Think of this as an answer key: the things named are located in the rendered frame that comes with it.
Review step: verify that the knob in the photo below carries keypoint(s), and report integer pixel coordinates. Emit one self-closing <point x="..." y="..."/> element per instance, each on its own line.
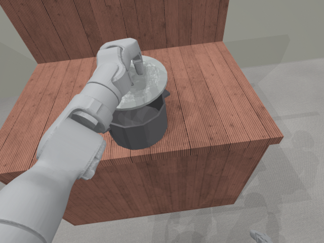
<point x="133" y="73"/>

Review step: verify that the left robot hand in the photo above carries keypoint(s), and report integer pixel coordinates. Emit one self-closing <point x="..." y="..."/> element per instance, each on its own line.
<point x="132" y="46"/>

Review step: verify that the left robot forearm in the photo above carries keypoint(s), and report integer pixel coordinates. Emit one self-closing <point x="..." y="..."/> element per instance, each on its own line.
<point x="96" y="103"/>

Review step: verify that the lid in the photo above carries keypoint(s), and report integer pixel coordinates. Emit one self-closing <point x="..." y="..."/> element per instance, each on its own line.
<point x="147" y="87"/>

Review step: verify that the pot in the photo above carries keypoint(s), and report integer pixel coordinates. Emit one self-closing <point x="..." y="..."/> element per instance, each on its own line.
<point x="142" y="127"/>

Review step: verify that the table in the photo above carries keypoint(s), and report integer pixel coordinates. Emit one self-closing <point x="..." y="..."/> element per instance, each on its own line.
<point x="218" y="128"/>

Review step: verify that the robot left upper arm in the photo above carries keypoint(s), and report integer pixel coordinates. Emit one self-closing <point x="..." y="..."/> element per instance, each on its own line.
<point x="33" y="204"/>

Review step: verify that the right robot hand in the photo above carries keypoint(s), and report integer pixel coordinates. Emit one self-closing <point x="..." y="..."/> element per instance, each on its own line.
<point x="259" y="237"/>

